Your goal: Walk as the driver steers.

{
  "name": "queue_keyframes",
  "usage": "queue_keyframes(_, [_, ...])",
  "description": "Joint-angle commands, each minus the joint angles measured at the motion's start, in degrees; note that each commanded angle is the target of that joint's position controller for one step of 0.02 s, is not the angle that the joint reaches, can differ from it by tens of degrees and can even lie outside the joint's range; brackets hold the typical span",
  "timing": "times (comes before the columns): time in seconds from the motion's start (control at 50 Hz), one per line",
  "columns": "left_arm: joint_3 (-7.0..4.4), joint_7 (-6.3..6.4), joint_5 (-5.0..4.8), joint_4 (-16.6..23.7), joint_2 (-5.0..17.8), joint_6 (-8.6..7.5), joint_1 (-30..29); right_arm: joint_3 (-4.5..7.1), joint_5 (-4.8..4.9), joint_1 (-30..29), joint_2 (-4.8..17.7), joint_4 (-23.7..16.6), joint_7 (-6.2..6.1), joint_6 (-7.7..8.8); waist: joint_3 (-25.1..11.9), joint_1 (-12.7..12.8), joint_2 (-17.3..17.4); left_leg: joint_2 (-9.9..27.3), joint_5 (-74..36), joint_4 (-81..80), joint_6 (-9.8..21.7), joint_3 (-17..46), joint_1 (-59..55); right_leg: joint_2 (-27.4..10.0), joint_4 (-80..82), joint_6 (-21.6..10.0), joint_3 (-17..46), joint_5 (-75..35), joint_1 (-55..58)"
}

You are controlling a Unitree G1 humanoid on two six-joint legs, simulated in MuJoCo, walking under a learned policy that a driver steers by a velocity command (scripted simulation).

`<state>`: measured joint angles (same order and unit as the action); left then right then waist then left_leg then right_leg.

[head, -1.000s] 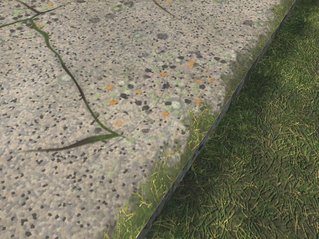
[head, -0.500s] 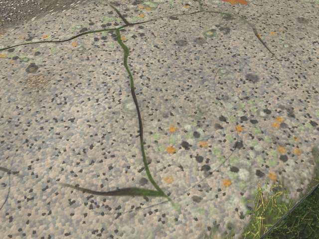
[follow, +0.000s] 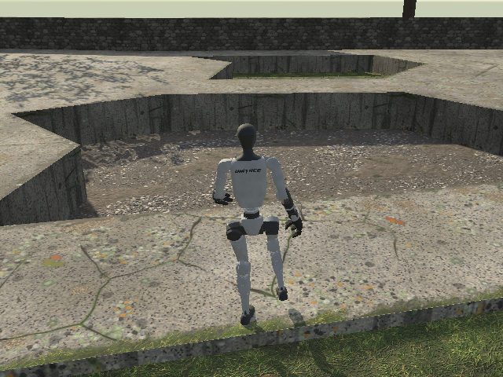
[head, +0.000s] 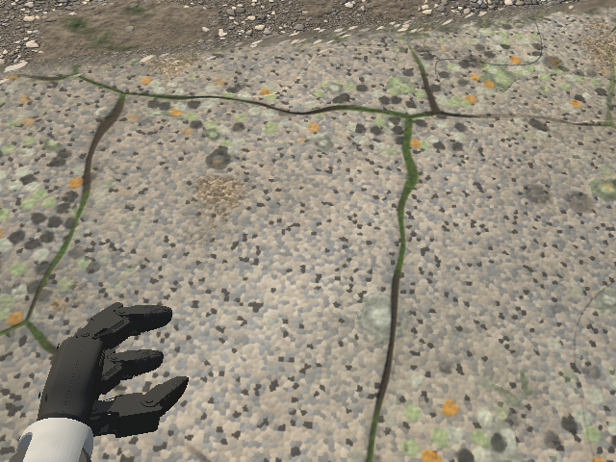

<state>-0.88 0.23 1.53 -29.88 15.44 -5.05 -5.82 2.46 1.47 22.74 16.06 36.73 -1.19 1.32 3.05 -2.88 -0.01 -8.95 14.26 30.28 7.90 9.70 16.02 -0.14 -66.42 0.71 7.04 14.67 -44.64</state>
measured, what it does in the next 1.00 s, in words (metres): walks ahead, turning left: right foot, then left foot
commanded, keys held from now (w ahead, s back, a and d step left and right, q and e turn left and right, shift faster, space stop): q+shift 0.32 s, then shift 0.48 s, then w+shift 0.20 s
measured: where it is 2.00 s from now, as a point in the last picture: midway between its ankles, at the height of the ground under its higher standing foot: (157, 318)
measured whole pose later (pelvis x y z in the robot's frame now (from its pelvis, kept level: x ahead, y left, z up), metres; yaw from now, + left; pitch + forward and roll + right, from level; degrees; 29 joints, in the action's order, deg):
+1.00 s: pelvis +0.20 -0.04 +0.00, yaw +31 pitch +3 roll -1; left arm -2.4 -1.6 -1.8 -43.8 16.5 -2.6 10.4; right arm 2.1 1.4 18.4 15.2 39.9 -0.1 2.3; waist -3.2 -1.9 0.2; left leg 0.8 16.1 23.7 1.8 1.9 10.6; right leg -1.4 -36.2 -2.2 -2.2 21.3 -18.4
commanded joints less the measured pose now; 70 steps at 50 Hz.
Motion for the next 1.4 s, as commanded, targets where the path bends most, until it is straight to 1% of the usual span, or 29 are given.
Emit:
queue_keyframes(0.02, [-0.57, 0.52, -0.75, 1.3, 0.8, 0.35, -0.9, 3.38, 0.91, -4.4, 9.0, -4.7, -2.87, -1.56, -10.1, 1.9, 0.6, 4.3, -39.7, -5.0, -2.1, 7.4, -3.2, 7.2, 21.0, 2.0, -6.4, -10.7, 10.8])
queue_keyframes(0.1, [-2.67, -0.1, -2.18, 0.9, 5.1, 0.32, -2.2, 4.4, 0.11, -4.6, 10.0, -5.4, -3.24, -3.94, -9.9, 1.4, 10.3, 5.9, -28.8, -4.9, -5.6, 14.9, -4.2, 9.2, 35.7, 2.6, -3.9, -16.6, 20.4])
queue_keyframes(0.16, [-4.83, 0.16, -2.13, -1.6, 8.7, -0.49, 4.9, 4.0, 0.16, -10.4, 8.0, -7.5, -2.39, -3.09, -10.0, 4.5, 10.5, 5.1, -25.8, 5.4, -5.5, 18.3, -8.7, 5.0, 45.5, 2.1, 0.2, -20.6, 28.1])
queue_keyframes(0.18, [-4.81, 0.26, -1.38, -3.2, 8.2, -0.78, 10.7, 3.19, 0.08, -10.6, 6.2, -8.0, -1.59, -2.89, -15.7, 6.1, 6.6, 2.9, -17.5, 16.9, -6.7, 15.1, -9.6, -0.1, 48.8, -0.1, 2.1, -27.3, 38.3])
queue_keyframes(0.2, [-4.22, 0.53, -0.8, -2.9, 7.9, -0.59, 11.2, 1.07, -2.0, -6.4, -0.5, -8.6, -0.9, -3.09, -20.0, 2.8, -4.6, -1.3, 22.4, 29.2, -7.2, 10.4, 3.2, -11.6, 39.9, -4.0, 11.8, -45.4, 53.3])
queue_keyframes(0.22, [-4.02, 0.74, 1.76, -1.5, 9.7, -0.06, 11.6, 1.54, -0.97, 5.3, 2.1, -9.0, -0.05, -2.94, -23.6, -2.8, -16.5, -4.1, 33.8, 42.3, -9.8, 8.1, 15.5, -27.1, 41.7, -17.0, 34.1, -54.9, 61.7])
queue_keyframes(0.24, [-4.93, 0.93, 0.9, -0.7, 9.4, 0.7, 8.0, 3.5, -0.03, 7.9, 10.3, -6.1, 0.3, -3.35, -23.9, -3.2, -15.4, 4.0, 25.1, 51.1, -12.7, 3.8, 18.1, -29.9, 44.0, -21.6, 39.0, -35.4, 56.2])
queue_keyframes(0.28, [-2.92, 2.08, -0.12, 0.8, 3.6, 2.38, 6.1, 5.04, -0.51, -5.0, 15.1, -6.2, -0.37, -4.52, -13.7, 1.3, -1.9, 7.5, 14.0, 50.9, -14.0, -0.5, 17.9, -17.4, 46.9, -14.1, 18.3, -16.0, 42.5])
queue_keyframes(0.34, [-3.24, 2.92, -0.14, -2.0, 6.1, 3.71, 7.0, 3.25, -0.29, -8.6, 9.5, -9.0, -0.81, -4.83, -7.4, 1.3, -4.2, 9.7, 9.2, 46.9, -12.5, -5.1, 15.1, -10.6, 50.9, -12.1, 5.6, -13.8, 30.6])
queue_keyframes(0.38, [-3.26, 2.66, 0.25, -3.9, 6.1, 3.84, 10.0, 2.05, -0.26, -8.9, 6.5, -9.1, -1.16, -4.04, -9.3, 2.1, -5.3, 9.7, 10.7, 42.7, -12.1, -6.0, 15.7, -11.1, 51.5, -14.4, 3.9, -15.5, 34.1])
queue_keyframes(0.46, [-3.67, 1.97, -0.51, -5.3, 7.8, 4.07, 11.4, 1.47, -1.07, -11.8, 6.7, -9.1, -1.55, -3.56, -10.7, 3.2, -5.2, 11.4, 10.4, 34.9, -11.6, -5.4, 15.8, -14.7, 52.7, -17.0, 4.6, -10.0, 37.1])
queue_keyframes(0.6, [-3.73, 1.12, -1.63, -8.1, 9.7, 5.26, 13.2, 0.43, -1.24, -11.8, 5.3, -7.0, -0.08, -3.13, -8.9, 4.1, -8.1, 10.4, 8.3, 13.3, -8.8, -9.7, 3.0, -14.5, 52.5, -15.4, 0.8, -2.1, 31.7])
queue_keyframes(0.66, [-3.22, 0.9, -2.88, -10.4, 8.6, 6.01, 16.3, 0.77, -1.52, -7.2, 5.0, -4.2, 0.82, -3.22, -7.7, 2.2, -7.5, 8.4, 0.9, -5.1, -4.2, -11.5, -7.6, -12.4, 48.9, -10.7, -1.4, 2.5, 26.7])
queue_keyframes(0.68, [-2.47, 0.5, -2.37, -11.0, 6.2, 5.66, 17.6, 1.02, -2.1, -6.9, 6.6, -4.6, 0.88, -3.3, -7.7, 2.5, -2.9, 13.6, -1.5, -8.8, -1.6, -4.3, -12.2, -9.8, 43.4, -6.4, -4.3, 4.5, 22.1])
queue_keyframes(0.7, [-1.26, -0.19, -0.55, -9.0, 1.8, 4.7, 18.1, 1.98, -2.98, -9.3, 11.6, -5.8, 0.63, -3.65, -8.3, 5.3, 12.2, 25.9, -7.1, -10.0, 4.2, 10.3, -12.8, -1.9, 33.3, -1.0, -12.8, 10.7, 14.7])
queue_keyframes(0.72, [-2.45, 0.32, -0.26, -8.2, 5.7, 4.39, 12.0, 2.08, -3.84, -10.5, 10.3, -6.0, 0.8, -2.9, -5.5, 0.7, 11.5, 28.8, -4.5, -14.1, 8.6, 12.8, -2.6, -1.1, 25.9, 0.7, -9.0, 14.6, 15.4])
queue_keyframes(0.74, [-3.11, 0.41, -0.89, -8.2, 6.8, 4.67, 11.5, 1.36, -4.44, -13.9, 8.3, -6.0, 0.72, -1.73, -3.9, 2.6, 10.5, 26.5, -5.2, -14.5, 7.5, 9.9, -0.5, -1.6, 20.1, 1.0, -6.9, 13.4, 16.3])
queue_keyframes(0.8, [-3.27, 0.61, -0.33, -11.5, 5.8, 6.22, 16.6, 0.19, -2.86, -17.9, 4.4, -5.2, 0.88, 0.45, -5.0, 4.9, 9.4, 21.4, -21.9, -10.4, 3.7, 1.8, -0.8, -2.5, 15.3, 3.1, -5.9, 9.2, 19.8])
queue_keyframes(0.86, [-2.92, -0.86, -2.68, -9.6, 5.9, 4.84, 12.2, 2.2, -0.56, -6.4, 9.2, -1.3, 0.96, 0.02, -4.1, -0.6, 10.1, 22.8, 20.4, -17.7, 5.1, 10.5, -8.6, -1.6, 16.8, 1.2, -8.7, 8.4, 11.7])
queue_keyframes(0.9, [-2.7, -1.3, -3.96, -7.8, 5.8, 3.21, 7.9, 2.44, -0.71, -5.2, 9.4, -0.7, 0.62, 0.86, 0.2, -1.5, 9.5, 25.5, 25.5, -20.8, 5.7, 15.2, -11.0, -2.9, 22.0, -1.3, -7.2, 9.3, 7.3])
queue_keyframes(1.04, [-2.29, -1.78, -3.22, -13.4, 4.9, -0.08, 20.9, 2.14, 0.65, -9.8, 7.8, -1.6, 1.38, 2.44, -3.3, 6.7, 5.3, 19.2, 16.4, -12.4, 2.6, 3.3, 7.0, 0.8, 40.6, -4.7, -12.6, -1.8, 41.0])
queue_keyframes(1.06, [-2.82, -1.42, -3.55, -15.3, 6.2, -0.27, 28.3, 1.15, 0.03, -12.1, 4.8, -2.7, 1.57, 2.78, -5.5, 10.1, 2.9, 16.5, 14.0, -3.7, 0.3, 0.1, 15.0, -2.8, 41.1, -5.9, -8.0, 1.0, 51.5])
queue_keyframes(1.08, [-3.76, -0.95, -2.59, -16.8, 11.0, -0.37, 37.9, -0.53, -1.0, -16.0, -0.5, -5.3, 1.9, 3.65, -8.1, 13.7, -10.6, 10.7, 13.3, 20.0, -3.8, -7.3, 26.2, -14.7, 47.4, -9.5, 9.4, 11.6, 60.6])
queue_keyframes(1.1, [-4.77, -1.56, -2.06, -15.2, 14.2, -0.76, 36.0, -0.22, 1.3, -15.1, 0.9, -8.4, 1.86, 4.97, -6.1, 11.8, -15.6, 8.5, 14.5, 33.4, -5.2, -7.0, 42.9, -23.1, 53.6, -17.9, 30.2, 29.2, 63.2])
queue_keyframes(1.12, [-4.04, -1.69, -2.18, -14.3, 11.2, -1.12, 33.3, 0.3, 2.1, -17.2, 3.8, -8.2, 1.75, 5.5, -1.5, 11.3, -8.5, 12.6, 10.2, 41.4, -5.1, -4.3, 50.3, -23.2, 54.6, -18.4, 30.4, 33.1, 61.5])
queue_keyframes(1.18, [-2.38, -1.47, -1.38, -12.5, 7.3, -0.6, 29.4, -0.03, -0.06, -16.3, 3.1, -7.5, 2.39, 5.69, 0.8, 7.2, -3.8, 16.7, -0.1, 43.3, -6.3, -5.4, 49.2, -17.3, 55.7, -15.3, 17.8, 20.9, 52.5])
queue_keyframes(1.22, [-1.46, -1.19, -1.17, -12.7, 5.3, -0.41, 29.0, -0.18, 0.32, -15.6, 2.3, -7.3, 3.08, 5.02, 3.1, 5.1, -5.0, 17.5, -3.5, 41.7, -7.6, -6.6, 46.2, -14.4, 58.6, -14.4, 12.5, 16.1, 45.2])
queue_keyframes(1.3, [-1.31, 0.03, -1.43, -14.0, 6.0, -0.91, 29.8, -1.04, -0.48, -22.3, 1.4, -8.7, 3.52, 4.89, 6.1, 5.7, -3.2, 16.0, -16.5, 26.3, -8.8, -10.6, 36.4, -10.5, 64.5, -12.7, 0.9, -1.0, 35.9])
queue_keyframes(1.4, [-1.31, 0.34, -3.11, -17.7, 7.8, -0.51, 36.2, -1.49, 0.8, -31.1, 0.4, -10.5, 5.69, 5.94, 7.4, 7.5, -3.3, 12.4, -21.2, 6.3, -5.7, -13.4, 26.8, -12.4, 66.7, -10.7, -6.0, -16.6, 45.8])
